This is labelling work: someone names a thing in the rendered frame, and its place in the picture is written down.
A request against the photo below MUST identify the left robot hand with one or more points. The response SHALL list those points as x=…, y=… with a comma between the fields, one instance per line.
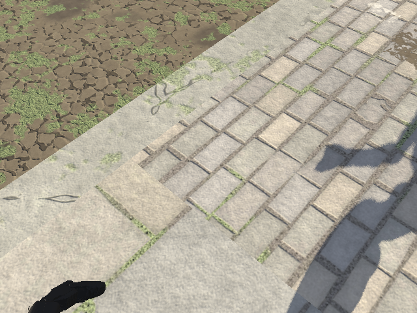
x=68, y=294

